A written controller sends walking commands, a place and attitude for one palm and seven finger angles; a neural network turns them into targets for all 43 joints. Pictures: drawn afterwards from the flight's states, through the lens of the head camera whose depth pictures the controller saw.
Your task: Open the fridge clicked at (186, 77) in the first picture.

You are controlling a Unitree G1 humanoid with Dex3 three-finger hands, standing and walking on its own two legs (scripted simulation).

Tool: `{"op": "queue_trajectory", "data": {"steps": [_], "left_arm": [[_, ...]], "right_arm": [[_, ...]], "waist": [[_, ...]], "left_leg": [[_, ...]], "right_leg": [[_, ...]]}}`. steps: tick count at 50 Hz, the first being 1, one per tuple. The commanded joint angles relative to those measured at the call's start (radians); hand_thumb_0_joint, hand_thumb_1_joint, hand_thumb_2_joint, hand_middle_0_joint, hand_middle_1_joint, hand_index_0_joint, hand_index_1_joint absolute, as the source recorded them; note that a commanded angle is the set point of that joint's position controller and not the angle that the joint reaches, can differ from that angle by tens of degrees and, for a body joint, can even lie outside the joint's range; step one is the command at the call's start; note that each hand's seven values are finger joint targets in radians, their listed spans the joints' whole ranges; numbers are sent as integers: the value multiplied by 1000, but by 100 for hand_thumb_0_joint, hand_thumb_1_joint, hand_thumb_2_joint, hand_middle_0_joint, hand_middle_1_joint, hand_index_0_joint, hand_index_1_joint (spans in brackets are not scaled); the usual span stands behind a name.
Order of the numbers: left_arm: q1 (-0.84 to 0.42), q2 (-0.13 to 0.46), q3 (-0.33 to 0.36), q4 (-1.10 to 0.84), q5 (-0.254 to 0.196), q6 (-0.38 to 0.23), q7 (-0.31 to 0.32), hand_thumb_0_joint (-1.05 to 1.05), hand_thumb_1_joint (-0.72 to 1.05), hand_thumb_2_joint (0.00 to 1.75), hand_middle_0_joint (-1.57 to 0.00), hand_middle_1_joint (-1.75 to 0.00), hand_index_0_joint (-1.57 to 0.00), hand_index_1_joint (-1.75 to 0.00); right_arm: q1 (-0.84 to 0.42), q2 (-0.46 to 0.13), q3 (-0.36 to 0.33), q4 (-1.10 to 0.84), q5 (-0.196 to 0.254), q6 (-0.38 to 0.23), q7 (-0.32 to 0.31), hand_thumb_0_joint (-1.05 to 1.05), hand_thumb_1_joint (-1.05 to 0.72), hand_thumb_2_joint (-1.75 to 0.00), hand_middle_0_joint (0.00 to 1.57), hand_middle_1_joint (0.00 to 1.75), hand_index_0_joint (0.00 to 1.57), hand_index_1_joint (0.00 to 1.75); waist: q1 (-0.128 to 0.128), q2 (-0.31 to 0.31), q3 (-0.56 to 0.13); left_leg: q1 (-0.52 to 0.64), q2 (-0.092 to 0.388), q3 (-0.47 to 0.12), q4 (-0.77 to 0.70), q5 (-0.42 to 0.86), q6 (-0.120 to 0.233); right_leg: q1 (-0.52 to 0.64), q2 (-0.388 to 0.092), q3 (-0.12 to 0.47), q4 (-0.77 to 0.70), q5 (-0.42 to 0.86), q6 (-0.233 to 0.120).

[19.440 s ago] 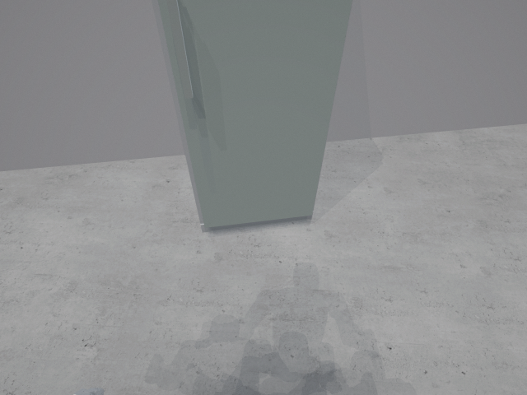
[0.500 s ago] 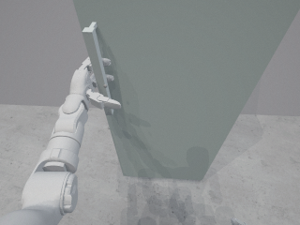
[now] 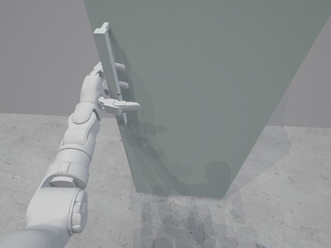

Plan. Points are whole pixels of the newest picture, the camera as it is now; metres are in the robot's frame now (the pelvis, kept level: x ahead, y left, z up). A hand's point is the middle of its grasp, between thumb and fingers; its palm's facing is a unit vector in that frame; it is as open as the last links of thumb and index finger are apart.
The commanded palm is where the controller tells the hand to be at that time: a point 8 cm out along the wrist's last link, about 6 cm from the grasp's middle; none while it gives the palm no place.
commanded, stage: grip the handle and tug to test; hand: left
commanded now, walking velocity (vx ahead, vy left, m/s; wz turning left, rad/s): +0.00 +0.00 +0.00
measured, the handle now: (115, 81) +0.50 +0.14 +0.15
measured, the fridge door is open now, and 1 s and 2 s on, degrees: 0 0 19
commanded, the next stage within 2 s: pull the door a little, standing still in 1.16 s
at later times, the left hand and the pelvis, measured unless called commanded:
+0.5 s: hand (118, 93) +0.44 +0.12 +0.16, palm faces -0.03 -1.00 +0.00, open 5.8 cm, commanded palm +0.41 +0.17 +0.16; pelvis +0.01 +0.00 +0.00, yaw +0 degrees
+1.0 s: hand (119, 93) +0.44 +0.12 +0.16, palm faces -0.03 -1.00 +0.00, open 5.8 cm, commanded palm +0.39 +0.17 +0.16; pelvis +0.03 -0.01 +0.00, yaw -2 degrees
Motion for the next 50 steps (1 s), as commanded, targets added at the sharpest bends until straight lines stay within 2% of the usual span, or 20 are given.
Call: {"op": "queue_trajectory", "data": {"steps": [1,3,5,8,11,13,15,17,18,19,20,21,23,26,28,34,37,41,43,50], "left_arm": [[-528,154,20,-216,-9,-64,-7,0,15,58,-37,-129,-37,-129],[-533,158,23,-202,-11,-70,-6,0,25,62,-38,-131,-38,-131],[-517,173,42,-220,-13,-77,-7,0,34,66,-39,-132,-39,-132],[-485,175,42,-197,-15,-77,-14,0,48,72,-41,-134,-41,-134],[-476,189,56,-240,-14,-76,-16,0,62,78,-42,-136,-42,-136],[-455,188,56,-240,-16,-74,-17,0,71,82,-43,-137,-43,-137],[-436,174,48,-277,-20,-68,-20,0,81,86,-44,-139,-44,-139],[-449,149,22,-300,-18,-61,-21,0,90,90,-45,-140,-45,-140],[-455,143,13,-290,-18,-59,-18,0,90,90,-45,-140,-45,-140],[-438,167,41,-298,-21,-57,-15,0,90,90,-45,-140,-45,-140],[-415,174,46,-297,-20,-52,-15,0,90,90,-45,-140,-45,-140],[-442,145,16,-318,-19,-51,-19,0,90,90,-45,-140,-45,-140],[-411,165,39,-326,-22,-50,-17,0,90,90,-45,-140,-45,-140],[-419,146,21,-351,-21,-44,-19,0,90,90,-45,-140,-45,-140],[-384,170,42,-359,-20,-41,-19,0,90,90,-45,-140,-45,-140],[-361,136,19,-429,-22,-26,-18,0,90,90,-45,-140,-45,-140],[-342,145,28,-421,-22,-11,-17,0,90,90,-45,-140,-45,-140],[-269,132,29,-473,-25,1,-21,0,90,90,-45,-140,-45,-140],[-214,156,53,-501,-27,6,-20,0,90,90,-45,-140,-45,-140],[-45,109,31,-675,-38,44,-26,0,90,90,-45,-140,-45,-140]], "right_arm": [[-16,-132,-46,-110,-1,-45,-11,0,-90,-90,20,30,20,30],[-8,-134,-47,-108,-1,-45,-11,0,-90,-90,20,30,20,30],[-13,-133,-47,-112,-2,-48,-9,0,-90,-90,20,30,20,30],[-5,-135,-47,-111,-3,-42,-9,0,-90,-90,20,30,20,30],[-12,-132,-47,-117,-2,-43,-6,0,-90,-90,20,30,20,30],[-11,-135,-50,-121,-2,-39,-7,0,-90,-90,20,30,20,30],[-24,-131,-49,-129,0,-39,-4,0,-90,-90,20,30,20,30],[-27,-129,-50,-129,2,-39,-4,0,-90,-90,20,30,20,30],[-22,-131,-51,-126,1,-36,-6,0,-90,-90,20,30,20,30],[-23,-133,-51,-127,0,-38,-5,0,-90,-90,20,30,20,30],[-30,-133,-51,-129,1,-35,-6,0,-90,-90,20,30,20,30],[-33,-129,-50,-129,1,-34,-6,0,-90,-90,20,30,20,30],[-29,-132,-54,-131,-1,-32,-6,0,-90,-90,20,30,20,30],[-38,-128,-50,-132,-1,-31,-5,0,-90,-90,20,30,20,30],[-38,-131,-54,-135,-2,-27,-8,0,-90,-90,20,30,20,30],[-57,-124,-52,-147,-2,-24,-3,0,-90,-90,20,30,20,30],[-59,-126,-51,-145,-2,-17,-5,0,-90,-90,20,30,20,30],[-74,-121,-52,-162,-3,-14,-1,0,-90,-90,20,30,20,30],[-76,-125,-56,-170,-6,-11,1,0,-90,-90,20,30,20,30],[-113,-113,-55,-210,-4,-10,14,0,-90,-90,20,30,20,30]], "waist": [[-22,-43,-298],[-24,-41,-292],[-11,-23,-326],[-14,-72,-308],[-1,-28,-333],[-5,-67,-322],[6,-33,-334],[-1,-13,-323],[-12,-42,-311],[2,-51,-322],[6,-42,-319],[-6,-23,-323],[6,-50,-336],[2,-41,-334],[12,-46,-345],[17,-8,-359],[16,-44,-332],[35,-19,-363],[49,-34,-376],[71,-24,-380]], "left_leg": [[222,-28,-69,-39,182,28],[221,-30,-72,-36,179,28],[232,-30,-70,-34,203,27],[204,-31,-64,-33,219,31],[219,-32,-62,-32,231,29],[211,-31,-60,-31,241,31],[225,-31,-55,-33,246,29],[237,-30,-59,-32,249,27],[236,-29,-60,-30,254,31],[231,-30,-62,-34,255,31],[231,-29,-57,-35,255,30],[241,-32,-54,-33,258,30],[243,-30,-55,-31,280,32],[253,-30,-57,-35,295,30],[253,-29,-54,-33,312,31],[283,-29,-53,-31,375,29],[264,-29,-50,-34,361,29],[284,-31,-45,-32,401,30],[284,-31,-43,-32,440,30],[318,-22,-36,-38,552,29]], "right_leg": [[-1,31,37,-72,278,-3],[-2,31,34,-74,264,-5],[13,31,38,-65,294,-6],[39,30,35,-65,327,-2],[44,30,41,-60,345,-5],[58,31,35,-62,352,-4],[57,32,39,-61,363,-4],[40,33,37,-63,358,-6],[43,32,33,-66,357,-4],[51,34,36,-66,366,-4],[55,33,38,-65,368,-4],[49,32,40,-67,376,-3],[73,31,37,-65,391,-4],[70,32,36,-63,410,-5],[92,31,35,-62,424,-6],[102,30,35,-55,481,-8],[106,30,33,-60,482,-5],[130,28,34,-55,520,-7],[164,26,33,-51,554,-7],[198,24,33,-46,636,-3]]}}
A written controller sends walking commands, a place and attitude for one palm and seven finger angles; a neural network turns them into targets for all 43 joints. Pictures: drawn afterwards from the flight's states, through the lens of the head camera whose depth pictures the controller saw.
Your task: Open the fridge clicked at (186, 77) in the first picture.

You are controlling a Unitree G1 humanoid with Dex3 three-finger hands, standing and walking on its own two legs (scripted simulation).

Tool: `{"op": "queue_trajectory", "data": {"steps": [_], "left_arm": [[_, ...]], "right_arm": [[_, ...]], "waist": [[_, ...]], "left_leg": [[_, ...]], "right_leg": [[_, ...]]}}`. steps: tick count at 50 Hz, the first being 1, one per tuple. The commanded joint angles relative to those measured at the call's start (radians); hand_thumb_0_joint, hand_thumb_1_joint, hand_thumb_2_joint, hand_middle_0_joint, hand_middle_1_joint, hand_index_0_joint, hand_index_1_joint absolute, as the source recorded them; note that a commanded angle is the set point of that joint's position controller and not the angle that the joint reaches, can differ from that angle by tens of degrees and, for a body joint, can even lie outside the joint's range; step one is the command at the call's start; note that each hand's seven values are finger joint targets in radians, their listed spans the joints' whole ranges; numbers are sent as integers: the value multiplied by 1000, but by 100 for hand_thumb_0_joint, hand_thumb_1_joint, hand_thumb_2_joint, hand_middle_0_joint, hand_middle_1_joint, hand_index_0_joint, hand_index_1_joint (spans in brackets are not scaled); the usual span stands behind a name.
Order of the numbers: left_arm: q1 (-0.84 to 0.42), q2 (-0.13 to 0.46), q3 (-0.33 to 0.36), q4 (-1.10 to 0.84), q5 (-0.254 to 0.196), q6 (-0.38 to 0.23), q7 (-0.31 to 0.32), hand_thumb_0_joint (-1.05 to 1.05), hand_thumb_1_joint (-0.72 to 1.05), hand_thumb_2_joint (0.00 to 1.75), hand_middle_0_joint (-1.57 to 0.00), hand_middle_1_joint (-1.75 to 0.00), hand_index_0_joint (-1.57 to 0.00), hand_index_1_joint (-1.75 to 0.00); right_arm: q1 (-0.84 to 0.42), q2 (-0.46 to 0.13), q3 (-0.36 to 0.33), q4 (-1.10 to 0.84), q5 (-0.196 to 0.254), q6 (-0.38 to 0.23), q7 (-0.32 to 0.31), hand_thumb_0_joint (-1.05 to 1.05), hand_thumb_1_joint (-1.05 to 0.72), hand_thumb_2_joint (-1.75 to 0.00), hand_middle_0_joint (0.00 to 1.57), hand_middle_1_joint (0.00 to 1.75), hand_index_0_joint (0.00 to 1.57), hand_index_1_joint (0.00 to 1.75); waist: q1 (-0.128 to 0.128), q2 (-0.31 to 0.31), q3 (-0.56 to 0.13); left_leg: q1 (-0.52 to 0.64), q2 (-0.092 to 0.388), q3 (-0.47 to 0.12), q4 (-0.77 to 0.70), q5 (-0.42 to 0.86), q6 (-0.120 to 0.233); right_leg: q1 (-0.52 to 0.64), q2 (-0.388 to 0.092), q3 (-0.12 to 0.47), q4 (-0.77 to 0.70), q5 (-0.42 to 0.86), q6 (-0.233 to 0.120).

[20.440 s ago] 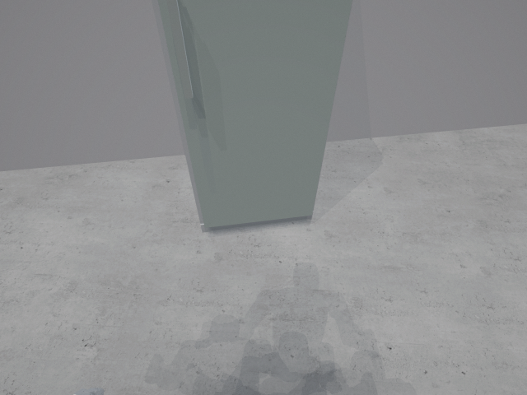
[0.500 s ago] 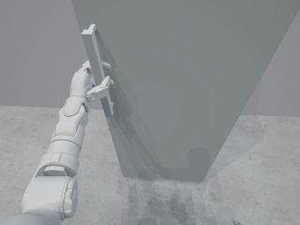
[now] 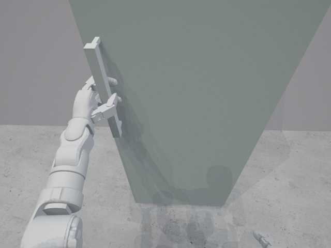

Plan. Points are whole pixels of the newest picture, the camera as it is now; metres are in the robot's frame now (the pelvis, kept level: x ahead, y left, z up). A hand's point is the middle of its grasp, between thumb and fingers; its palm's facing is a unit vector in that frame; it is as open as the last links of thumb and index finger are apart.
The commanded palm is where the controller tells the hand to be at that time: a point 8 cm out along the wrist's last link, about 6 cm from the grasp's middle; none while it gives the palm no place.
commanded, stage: grip the handle and tug to test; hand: left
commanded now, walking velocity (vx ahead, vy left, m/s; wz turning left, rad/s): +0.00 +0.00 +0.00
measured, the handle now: (108, 94) +0.46 +0.16 +0.14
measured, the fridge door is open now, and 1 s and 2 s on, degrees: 0 19 48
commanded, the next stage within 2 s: pull the door a little, standing still in 0.16 s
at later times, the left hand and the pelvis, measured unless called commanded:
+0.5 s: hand (110, 114) +0.38 +0.14 +0.15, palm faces -0.01 -1.00 -0.02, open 6.1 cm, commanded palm +0.33 +0.19 +0.15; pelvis +0.03 +0.00 +0.00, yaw +0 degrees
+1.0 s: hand (113, 160) +0.26 +0.11 +0.14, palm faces +0.03 -0.98 -0.20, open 6.8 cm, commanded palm +0.23 +0.16 +0.15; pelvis -0.02 +0.00 +0.00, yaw +0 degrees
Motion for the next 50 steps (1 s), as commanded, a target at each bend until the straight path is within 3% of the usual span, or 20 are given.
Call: {"op": "queue_trajectory", "data": {"steps": [1,3,7,8,11,13,14,16,21,23,27,32,33,34,35,36,38,42,46,50], "left_arm": [[-257,113,-1,-419,-24,-70,-47,0,90,90,-45,-140,-45,-140],[-156,150,41,-452,-27,-57,-40,0,90,90,-45,-140,-45,-140],[-44,137,36,-582,-33,-18,-49,0,90,90,-45,-140,-45,-140],[-29,134,24,-598,-32,-8,-48,0,90,90,-45,-140,-45,-140],[-48,139,30,-636,-33,26,-41,0,90,90,-45,-140,-45,-140],[3,129,23,-663,-32,45,-36,0,90,90,-45,-140,-45,-140],[-56,177,61,-629,-28,56,-28,0,90,90,-45,-140,-45,-140],[-169,130,10,-606,-22,78,-25,0,90,90,-45,-140,-45,-140],[-34,120,15,-649,-23,92,-29,0,90,90,-45,-140,-45,-140],[38,119,16,-671,-26,84,-33,0,90,90,-45,-140,-45,-140],[177,102,7,-785,-39,73,-46,0,90,90,-45,-140,-45,-140],[405,89,-5,-955,-44,113,-63,0,90,90,-45,-140,-45,-140],[393,116,10,-965,-44,123,-61,0,90,90,-45,-140,-45,-140],[124,280,43,-1077,69,2,46,0,90,90,-45,-140,-45,-140],[307,147,-22,-904,72,-23,84,0,90,90,-45,-140,-45,-140],[402,106,-71,-895,86,-40,100,0,90,90,-45,-140,-45,-140],[414,137,-71,-973,99,-80,123,0,90,90,-45,-140,-45,-140],[474,118,-93,-1036,112,-116,150,0,90,90,-45,-140,-45,-140],[511,93,-133,-1065,119,-135,166,0,90,90,-45,-140,-45,-140],[525,70,-166,-1082,127,-153,171,0,90,90,-45,-140,-45,-140]], "right_arm": [[-85,-115,-46,-161,0,-49,-1,0,-90,-90,20,30,20,30],[-85,-119,-47,-170,-6,-47,0,0,-90,-90,20,30,20,30],[-116,-108,-42,-193,-3,-41,4,0,-90,-90,20,30,20,30],[-121,-111,-41,-197,-3,-38,3,0,-90,-90,20,30,20,30],[-131,-109,-38,-190,-5,-34,-3,0,-90,-90,20,30,20,30],[-137,-108,-39,-198,-8,-32,-5,0,-90,-90,20,30,20,30],[-129,-113,-38,-177,-8,-26,-11,0,-90,-90,20,30,20,30],[-123,-109,-38,-163,-9,-20,-21,0,-90,-90,20,30,20,30],[-142,-99,-33,-183,-14,-10,-20,0,-90,-90,20,30,20,30],[-154,-99,-33,-194,-15,-9,-18,0,-90,-90,20,30,20,30],[-191,-85,-20,-222,-14,-9,-10,0,-90,-90,20,30,20,30],[-204,-76,-14,-258,-16,0,-4,0,-90,-90,20,30,20,30],[-202,-82,-16,-256,-16,2,-9,0,-90,-90,20,30,20,30],[-213,-86,-2,-261,-22,14,-31,0,-90,-90,20,30,20,30],[-201,-75,-8,-220,-40,30,-42,0,-90,-90,20,30,20,30],[-210,-75,-7,-226,-49,44,-44,0,-90,-90,20,30,20,30],[-224,-78,-10,-234,-53,71,-51,0,-90,-90,20,30,20,30],[-228,-57,-16,-266,-54,110,-56,0,-90,-90,20,30,20,30],[-226,-46,-11,-278,-58,121,-56,0,-90,-90,20,30,20,30],[-212,-36,-11,-278,-63,108,-52,0,-90,-90,20,30,20,30]], "waist": [[59,-14,-368],[79,-51,-375],[86,-36,-366],[85,-12,-355],[70,-25,-322],[77,-19,-318],[61,-41,-302],[33,-44,-289],[68,-23,-338],[77,-61,-323],[87,-48,-278],[94,-59,-275],[91,-62,-268],[39,-18,-137],[31,-71,-122],[41,-76,-136],[36,-43,-162],[28,-64,-235],[19,-42,-229],[11,-25,-228]], "left_leg": [[249,-28,-57,20,590,38],[243,-27,-58,15,622,39],[254,-23,-52,5,672,38],[259,-23,-49,5,681,38],[253,-24,-54,-5,630,34],[257,-25,-52,2,652,35],[250,-27,-53,0,638,36],[254,-33,-55,7,617,37],[277,-33,-65,12,697,35],[266,-29,-66,4,675,36],[244,-29,-69,-16,605,32],[236,-29,-60,-2,665,39],[237,-30,-58,0,641,39],[221,-10,-40,61,568,54],[206,-8,-68,69,504,49],[201,0,-75,52,482,47],[226,11,-80,37,537,47],[261,19,-87,37,624,40],[280,37,-117,-7,671,35],[271,40,-139,-35,685,32]], "right_leg": [[130,13,3,1,664,3],[177,9,2,1,702,3],[196,6,2,3,755,7],[198,3,2,-2,754,6],[176,9,2,-15,723,6],[187,5,2,-13,742,7],[175,6,3,-17,758,9],[147,9,0,-18,746,12],[184,-1,-3,-2,783,9],[193,-1,-8,-5,770,10],[192,0,-8,-14,718,6],[220,-15,-5,5,866,28],[217,-15,-4,1,861,30],[70,-60,74,-75,826,54],[61,-76,53,-85,758,48],[65,-80,53,-84,741,44],[68,-88,50,-73,762,46],[98,-83,36,-35,803,48],[59,-57,15,-45,610,49],[54,-36,-7,-42,529,56]]}}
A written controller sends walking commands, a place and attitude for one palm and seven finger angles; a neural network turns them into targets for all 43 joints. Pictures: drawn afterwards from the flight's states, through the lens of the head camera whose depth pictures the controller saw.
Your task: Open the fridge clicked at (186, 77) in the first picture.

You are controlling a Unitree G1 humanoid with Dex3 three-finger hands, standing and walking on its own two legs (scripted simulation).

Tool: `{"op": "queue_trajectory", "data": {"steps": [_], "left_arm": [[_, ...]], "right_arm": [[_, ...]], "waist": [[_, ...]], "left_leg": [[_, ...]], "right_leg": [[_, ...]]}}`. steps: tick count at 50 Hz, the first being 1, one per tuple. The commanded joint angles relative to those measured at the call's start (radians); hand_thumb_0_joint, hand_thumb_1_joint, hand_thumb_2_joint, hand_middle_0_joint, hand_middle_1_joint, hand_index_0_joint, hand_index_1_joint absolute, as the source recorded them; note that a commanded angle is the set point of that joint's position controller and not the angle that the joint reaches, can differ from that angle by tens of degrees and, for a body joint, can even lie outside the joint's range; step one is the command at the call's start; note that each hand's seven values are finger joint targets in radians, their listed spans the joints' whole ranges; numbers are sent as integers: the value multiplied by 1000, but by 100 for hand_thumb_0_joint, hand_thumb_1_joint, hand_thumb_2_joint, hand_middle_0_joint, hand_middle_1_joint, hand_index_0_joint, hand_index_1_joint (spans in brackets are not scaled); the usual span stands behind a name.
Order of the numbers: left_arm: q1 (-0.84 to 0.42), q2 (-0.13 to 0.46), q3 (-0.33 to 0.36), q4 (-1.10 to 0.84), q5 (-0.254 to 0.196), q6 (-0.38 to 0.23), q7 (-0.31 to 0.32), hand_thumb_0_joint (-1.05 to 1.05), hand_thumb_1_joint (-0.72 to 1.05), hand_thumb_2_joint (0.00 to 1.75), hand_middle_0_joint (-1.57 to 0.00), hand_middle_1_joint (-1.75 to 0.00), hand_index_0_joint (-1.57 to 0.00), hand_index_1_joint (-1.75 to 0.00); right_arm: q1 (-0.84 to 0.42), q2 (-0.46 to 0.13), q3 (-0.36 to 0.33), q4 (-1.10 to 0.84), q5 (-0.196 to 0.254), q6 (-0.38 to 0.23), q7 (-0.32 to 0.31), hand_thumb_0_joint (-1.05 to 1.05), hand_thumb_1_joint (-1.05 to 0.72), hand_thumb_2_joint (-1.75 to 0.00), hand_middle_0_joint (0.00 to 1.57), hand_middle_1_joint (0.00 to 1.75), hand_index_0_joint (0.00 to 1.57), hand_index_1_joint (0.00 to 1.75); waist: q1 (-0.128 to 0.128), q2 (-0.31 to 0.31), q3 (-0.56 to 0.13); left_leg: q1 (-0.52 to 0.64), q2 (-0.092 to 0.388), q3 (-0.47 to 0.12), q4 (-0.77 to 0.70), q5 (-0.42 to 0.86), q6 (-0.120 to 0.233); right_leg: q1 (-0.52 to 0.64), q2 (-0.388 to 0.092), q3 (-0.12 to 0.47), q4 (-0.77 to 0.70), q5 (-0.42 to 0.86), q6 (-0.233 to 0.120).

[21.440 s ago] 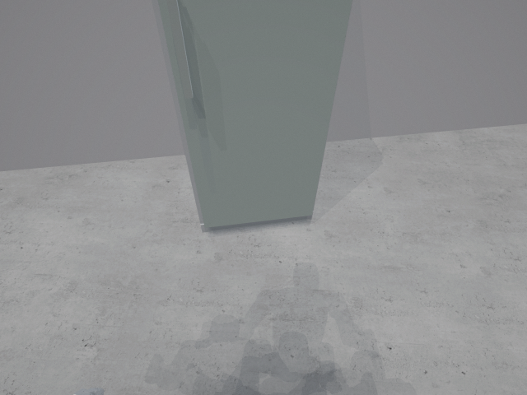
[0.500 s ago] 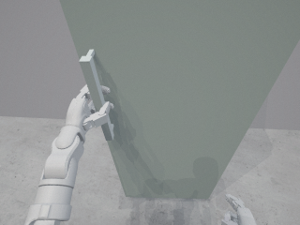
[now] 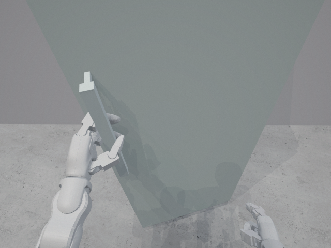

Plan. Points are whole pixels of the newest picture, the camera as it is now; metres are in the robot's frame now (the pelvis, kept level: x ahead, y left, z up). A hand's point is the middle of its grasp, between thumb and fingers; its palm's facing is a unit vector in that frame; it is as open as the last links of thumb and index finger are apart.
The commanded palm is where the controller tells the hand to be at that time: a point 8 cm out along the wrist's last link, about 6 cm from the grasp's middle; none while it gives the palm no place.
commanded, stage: walk backward, drawing the door open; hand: left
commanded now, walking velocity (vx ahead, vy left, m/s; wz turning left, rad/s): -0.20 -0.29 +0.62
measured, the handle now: (109, 133) +0.33 +0.13 +0.14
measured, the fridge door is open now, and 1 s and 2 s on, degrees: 19 48 70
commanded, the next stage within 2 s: stop walking and hold the door back in 1.42 s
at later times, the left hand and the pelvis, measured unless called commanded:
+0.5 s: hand (141, 214) +0.16 +0.04 +0.14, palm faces +0.13 -0.97 -0.22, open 7.3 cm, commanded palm +0.12 +0.09 +0.15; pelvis -0.09 -0.08 -0.01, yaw +15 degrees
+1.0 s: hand out of the picture +0.10 -0.05 +0.14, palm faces +0.55 -0.80 -0.23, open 7.5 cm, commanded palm +0.05 -0.02 +0.14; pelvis -0.06 -0.30 -0.01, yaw +40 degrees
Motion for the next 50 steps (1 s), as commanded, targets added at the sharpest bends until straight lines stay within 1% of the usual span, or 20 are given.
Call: {"op": "queue_trajectory", "data": {"steps": [1,11,14,16,20,23,24,25,26,27,28,30,33,38,40,41,42,43,46,50], "left_arm": [[-147,87,37,-287,12,-119,-5,0,90,90,-45,-140,-45,-140],[-173,54,3,-327,28,-113,-2,0,90,90,-45,-140,-45,-140],[-170,54,-2,-352,35,-103,-4,0,90,90,-45,-140,-45,-140],[-210,69,1,-408,48,-95,2,0,90,90,-45,-140,-45,-140],[-226,35,-10,-392,82,-81,-11,0,90,90,-45,-140,-45,-140],[-240,17,-52,-411,82,-96,-27,0,90,90,-45,-140,-45,-140],[-252,5,-60,-433,81,-104,-28,0,90,90,-45,-140,-45,-140],[-285,-4,-83,-451,75,-111,-31,0,90,90,-45,-140,-45,-140],[-323,-9,-110,-463,63,-129,-35,0,90,90,-45,-140,-45,-140],[-351,-17,-118,-454,69,-159,-40,0,90,90,-45,-140,-45,-140],[-313,7,-96,-367,117,-168,-29,0,90,90,-45,-140,-45,-140],[-354,50,-42,-477,96,-199,-66,0,90,90,-45,-140,-45,-140],[-359,-38,-85,-429,83,-183,-59,0,90,90,-45,-140,-45,-140],[-356,30,-17,-428,68,-186,-41,0,90,90,-45,-140,-45,-140],[-360,105,39,-476,61,-194,-32,0,90,90,-45,-140,-45,-140],[-311,130,93,-461,50,-184,-35,0,90,90,-45,-140,-45,-140],[-284,126,105,-469,52,-176,-38,0,90,90,-45,-140,-45,-140],[-253,120,108,-456,57,-170,-34,0,90,90,-45,-140,-45,-140],[-222,77,87,-478,49,-187,-31,0,90,90,-45,-140,-45,-140],[-225,47,43,-479,49,-181,-34,0,90,90,-45,-140,-45,-140]], "right_arm": [[-80,-60,-19,-159,-9,-61,-3,0,-90,-90,20,30,20,30],[-142,-50,-37,-109,-15,-124,-13,0,-90,-90,20,30,20,30],[-143,-35,-52,-84,-13,-149,-14,0,-90,-90,20,30,20,30],[-107,-16,-60,-50,-7,-168,-18,0,-90,-90,20,30,20,30],[-64,4,-58,-26,-34,-228,-34,0,-90,-90,20,30,20,30],[-59,2,-43,-31,-41,-271,-44,0,-90,-90,20,30,20,30],[-19,11,-41,-35,-40,-291,-45,0,-90,-90,20,30,20,30],[33,1,-43,-25,-35,-310,-42,0,-90,-90,20,30,20,30],[82,-25,-56,-27,-29,-326,-36,0,-90,-90,20,30,20,30],[28,-86,-81,-72,-53,-330,-21,0,-90,-90,20,30,20,30],[1,-116,-86,-74,-52,-303,-8,0,-90,-90,20,30,20,30],[-91,-99,-95,-44,-51,-310,-2,0,-90,-90,20,30,20,30],[-85,-97,-99,-14,-24,-321,29,0,-90,-90,20,30,20,30],[-53,-61,-97,-11,13,-322,34,0,-90,-90,20,30,20,30],[-55,-17,-80,-27,25,-299,40,0,-90,-90,20,30,20,30],[-82,-22,-113,-47,22,-305,27,0,-90,-90,20,30,20,30],[-131,-19,-104,-67,15,-316,8,0,-90,-90,20,30,20,30],[-150,0,-88,-52,2,-321,-3,0,-90,-90,20,30,20,30],[-113,21,-48,-52,-23,-296,-14,0,-90,-90,20,30,20,30],[-28,-1,-56,-71,-29,-305,-25,0,-90,-90,20,30,20,30]], "waist": [[-5,-61,-268],[0,9,-125],[3,-59,-162],[-12,-221,-190],[-4,-242,-180],[-3,-190,-151],[-15,-173,-159],[-50,-134,-172],[-98,-2,-170],[-63,238,-156],[-35,85,-164],[-15,-21,-81],[12,22,-126],[-17,146,-221],[-17,-132,-245],[17,-474,-281],[57,-482,-250],[51,-313,-211],[32,-234,-218],[0,-231,-246]], "left_leg": [[213,59,-81,7,611,47],[-210,133,-276,-247,-172,95],[-205,78,-218,-166,-208,70],[-28,-42,-44,154,-128,7],[-171,-20,48,625,-225,-3],[-155,26,75,398,-211,2],[-93,16,103,259,-175,6],[20,25,73,51,-98,17],[245,141,-115,-181,102,74],[341,468,-626,-238,432,208],[340,599,-806,-218,555,268],[166,515,-646,-116,467,255],[-1,270,-263,-67,250,117],[73,125,-233,25,175,72],[-54,-19,-33,255,24,-7],[-159,-66,2,532,-293,-17],[-188,-47,-54,773,-395,2],[-276,-13,-67,804,-394,2],[-267,18,43,541,-345,-18],[-48,17,98,80,-126,-3]], "right_leg": [[9,-29,-8,-17,438,58],[81,9,55,31,-73,34],[72,-21,85,-64,-148,15],[-153,-164,131,-279,-328,-31],[-122,-269,7,-213,-34,-137],[8,-251,-76,-128,201,-138],[21,-207,-110,-89,275,-87],[-22,-154,-142,42,331,-17],[-248,-81,-141,305,259,99],[-508,-14,-30,639,-175,145],[-514,-44,113,849,-226,90],[-552,-90,220,847,-210,64],[-202,-42,101,495,-58,63],[73,51,-41,-63,37,102],[156,-109,18,-125,345,37],[138,-259,129,-115,393,-53],[49,-321,203,-93,430,-130],[90,-333,205,-30,561,-176],[217,-286,18,55,747,-156],[141,-226,-18,143,700,-121]]}}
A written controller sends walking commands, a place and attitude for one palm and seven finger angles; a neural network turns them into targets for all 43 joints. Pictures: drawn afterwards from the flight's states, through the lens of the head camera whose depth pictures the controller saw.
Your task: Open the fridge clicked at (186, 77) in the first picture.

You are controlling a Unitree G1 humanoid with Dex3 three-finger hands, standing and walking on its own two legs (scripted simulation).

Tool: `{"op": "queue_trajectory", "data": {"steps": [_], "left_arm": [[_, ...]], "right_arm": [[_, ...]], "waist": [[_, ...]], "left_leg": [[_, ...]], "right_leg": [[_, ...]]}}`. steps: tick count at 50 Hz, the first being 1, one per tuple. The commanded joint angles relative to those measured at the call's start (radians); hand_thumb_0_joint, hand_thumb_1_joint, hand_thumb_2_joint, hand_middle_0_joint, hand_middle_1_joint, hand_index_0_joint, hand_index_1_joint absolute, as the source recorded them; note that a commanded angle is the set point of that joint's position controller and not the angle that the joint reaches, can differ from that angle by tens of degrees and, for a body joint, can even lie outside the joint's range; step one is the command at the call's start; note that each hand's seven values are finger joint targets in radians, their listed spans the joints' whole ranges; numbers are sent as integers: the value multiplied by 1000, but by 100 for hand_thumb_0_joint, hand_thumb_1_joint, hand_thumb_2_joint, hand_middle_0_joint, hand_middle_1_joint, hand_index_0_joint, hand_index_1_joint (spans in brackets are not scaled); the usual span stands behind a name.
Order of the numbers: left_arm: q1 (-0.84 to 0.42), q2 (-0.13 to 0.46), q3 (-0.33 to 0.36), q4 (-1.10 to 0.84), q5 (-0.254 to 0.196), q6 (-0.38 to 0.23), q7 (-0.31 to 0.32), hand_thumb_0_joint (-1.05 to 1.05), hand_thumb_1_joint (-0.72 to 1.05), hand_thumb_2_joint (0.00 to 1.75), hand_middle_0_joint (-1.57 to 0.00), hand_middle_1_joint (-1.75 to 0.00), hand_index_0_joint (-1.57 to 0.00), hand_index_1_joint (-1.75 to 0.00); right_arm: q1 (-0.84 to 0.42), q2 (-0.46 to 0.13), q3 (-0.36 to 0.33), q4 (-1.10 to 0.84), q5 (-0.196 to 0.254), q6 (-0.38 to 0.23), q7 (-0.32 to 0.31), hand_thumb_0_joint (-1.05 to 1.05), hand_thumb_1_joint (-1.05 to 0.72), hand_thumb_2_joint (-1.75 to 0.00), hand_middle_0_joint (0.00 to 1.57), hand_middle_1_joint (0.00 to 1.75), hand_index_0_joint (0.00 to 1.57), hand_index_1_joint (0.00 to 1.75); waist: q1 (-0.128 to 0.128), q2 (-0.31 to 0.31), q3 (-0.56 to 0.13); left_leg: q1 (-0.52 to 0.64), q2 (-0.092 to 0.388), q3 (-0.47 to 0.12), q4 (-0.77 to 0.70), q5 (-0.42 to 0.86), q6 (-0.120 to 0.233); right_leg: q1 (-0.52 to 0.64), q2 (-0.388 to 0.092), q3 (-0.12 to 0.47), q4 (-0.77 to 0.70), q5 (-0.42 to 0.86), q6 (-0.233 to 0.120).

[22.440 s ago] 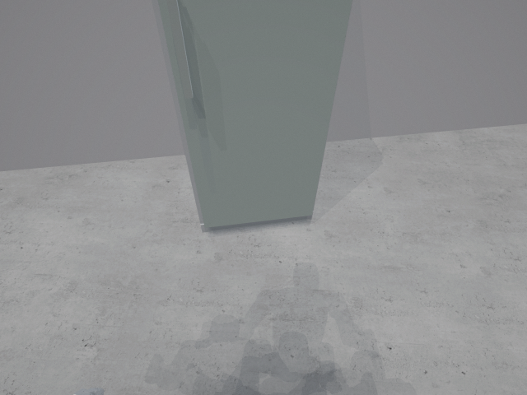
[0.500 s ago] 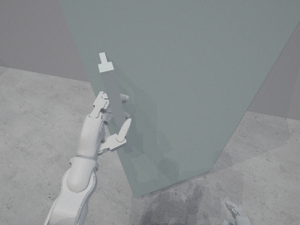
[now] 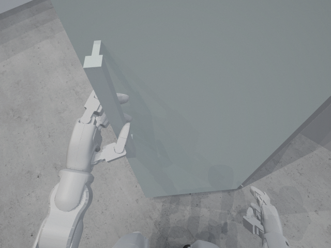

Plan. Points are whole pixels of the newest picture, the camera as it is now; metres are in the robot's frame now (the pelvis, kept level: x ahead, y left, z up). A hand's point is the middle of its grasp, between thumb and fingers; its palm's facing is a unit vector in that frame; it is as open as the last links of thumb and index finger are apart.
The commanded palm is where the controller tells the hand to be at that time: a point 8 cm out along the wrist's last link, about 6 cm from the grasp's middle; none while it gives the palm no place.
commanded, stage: walk backward, drawing the door open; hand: left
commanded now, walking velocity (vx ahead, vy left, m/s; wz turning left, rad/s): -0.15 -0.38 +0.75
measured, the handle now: (118, 113) +0.35 +0.10 +0.15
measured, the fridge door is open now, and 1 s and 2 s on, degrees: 48 70 67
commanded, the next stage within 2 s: stop walking and hold the door back in 0.42 s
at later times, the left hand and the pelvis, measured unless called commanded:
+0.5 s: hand (160, 219) +0.16 +0.01 +0.14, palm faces +0.47 -0.85 -0.24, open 6.7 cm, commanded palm +0.11 +0.04 +0.15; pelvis -0.04 -0.23 +0.00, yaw +22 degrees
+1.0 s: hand (170, 227) +0.15 +0.00 +0.15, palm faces +0.67 -0.68 -0.28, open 5.9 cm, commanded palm +0.11 +0.05 +0.13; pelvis -0.08 -0.37 +0.00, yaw +34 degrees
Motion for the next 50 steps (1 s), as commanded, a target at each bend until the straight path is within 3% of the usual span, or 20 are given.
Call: {"op": "queue_trajectory", "data": {"steps": [1,3,4,6,9,13,15,16,18,21,27,28,30,31,32,39,41,42,46,50], "left_arm": [[-223,33,46,-332,-14,-131,32,0,90,90,-45,-140,-45,-140],[-237,41,43,-285,13,-161,37,0,90,90,-45,-140,-45,-140],[-237,69,76,-336,29,-179,29,0,90,90,-45,-140,-45,-140],[-251,115,122,-379,25,-181,20,0,90,90,-45,-140,-45,-140],[-194,35,76,-304,-3,-128,20,0,90,90,-45,-140,-45,-140],[-164,93,144,-272,-22,-108,45,0,90,90,-45,-140,-45,-140],[-191,124,165,-305,-23,-114,49,0,90,90,-45,-140,-45,-140],[-181,191,222,-324,-21,-107,61,0,90,90,-45,-140,-45,-140],[-140,265,315,-354,-25,-97,75,0,90,90,-45,-140,-45,-140],[-77,187,286,-363,-30,-120,73,0,90,90,-45,-140,-45,-140],[-40,115,223,-157,-44,-89,79,0,90,90,-45,-140,-45,-140],[-123,92,178,-135,-52,-79,89,0,90,90,-45,-140,-45,-140],[-338,101,132,-137,-59,-104,109,0,90,90,-45,-140,-45,-140],[-374,111,133,-59,-43,-114,106,0,90,90,-45,-140,-45,-140],[-475,242,254,25,-24,-107,126,0,90,90,-45,-140,-45,-140],[-854,187,159,486,-47,-58,109,0,90,90,-45,-140,-45,-140],[-899,301,238,584,-54,-60,103,0,90,90,-45,-140,-45,-140],[-938,322,259,610,-55,-61,103,0,90,90,-45,-140,-45,-140],[-1063,426,368,812,-50,-131,87,0,90,90,-45,-140,-45,-140],[-1091,459,395,910,-45,-166,70,0,90,90,-45,-140,-45,-140]], "right_arm": [[53,-44,-4,-147,-7,-56,-12,0,-90,-90,20,30,20,30],[39,-127,-34,-160,-25,-44,5,0,-90,-90,20,30,20,30],[10,-108,-24,-160,-28,-51,25,0,-90,-90,20,30,20,30],[-61,-105,-31,-119,-21,-63,25,0,-90,-90,20,30,20,30],[-27,-109,-39,-102,3,-67,37,0,-90,-90,20,30,20,30],[-29,-111,-30,-126,37,-63,34,0,-90,-90,20,30,20,30],[-28,-68,-14,-121,43,-55,37,0,-90,-90,20,30,20,30],[-26,-30,-7,-119,43,-43,36,0,-90,-90,20,30,20,30],[-72,-54,-39,-113,21,-49,18,0,-90,-90,20,30,20,30],[-85,-13,7,-113,-1,-33,3,0,-90,-90,20,30,20,30],[28,-56,7,-112,-10,-32,-24,0,-90,-90,20,30,20,30],[39,-84,-2,-124,2,-21,-24,0,-90,-90,20,30,20,30],[-4,-123,5,-157,24,-24,-11,0,-90,-90,20,30,20,30],[-19,-70,35,-120,13,-28,-9,0,-90,-90,20,30,20,30],[-14,-91,22,-88,22,-17,-13,0,-90,-90,20,30,20,30],[-8,-145,22,-52,48,28,-19,0,-90,-90,20,30,20,30],[-54,-125,12,-73,30,39,-20,0,-90,-90,20,30,20,30],[-59,-134,16,-46,12,31,-18,0,-90,-90,20,30,20,30],[-19,-140,6,29,17,39,-9,0,-90,-90,20,30,20,30],[2,-155,-4,20,21,19,-5,0,-90,-90,20,30,20,30]], "waist": [[-27,-87,-422],[-8,211,-397],[-3,98,-367],[23,179,-272],[37,224,-281],[29,255,-276],[32,90,-280],[31,-172,-292],[80,-372,-357],[61,-148,-330],[24,-135,-386],[10,-51,-406],[35,267,-372],[33,290,-346],[21,261,-316],[57,89,-234],[91,-375,-155],[85,-257,-189],[50,-202,-263],[63,-220,-335]], "left_leg": [[378,76,-38,-492,350,36],[743,597,-736,-532,1247,283],[670,575,-702,-501,1153,298],[450,486,-536,-498,898,256],[205,293,-227,-501,621,120],[58,205,-212,-496,190,97],[2,86,-176,-315,84,46],[-50,-33,-41,-38,-15,-8],[-114,-26,-122,489,-196,2],[-145,31,-37,353,-122,-24],[176,18,46,-321,111,4],[291,43,3,-452,227,16],[458,414,-487,-517,816,220],[420,457,-556,-546,820,254],[324,409,-478,-540,708,241],[-63,121,-128,-350,-146,106],[-213,-56,-90,205,-110,17],[-184,-32,-203,337,14,8],[-212,-10,-178,358,171,-17],[-157,-26,-98,151,119,-8]], "right_leg": [[71,-141,64,175,603,-12],[-447,7,160,559,-308,151],[-447,11,246,606,-262,118],[-405,-41,296,594,-151,123],[-47,-1,193,312,-25,128],[198,94,49,5,-5,164],[241,31,74,-207,22,152],[196,-122,196,-300,54,82],[86,-359,489,-337,0,-92],[254,-264,159,-153,461,-110],[136,-223,113,-50,421,-55],[93,-209,129,29,387,-13],[-196,-35,100,271,-130,140],[-224,-35,185,376,-244,123],[-179,-41,208,408,-193,116],[201,17,105,-40,-128,115],[66,-359,771,-443,-416,-57],[30,-391,805,-463,-467,-58],[107,-281,498,-320,-328,7],[207,-274,441,-304,-213,3]]}}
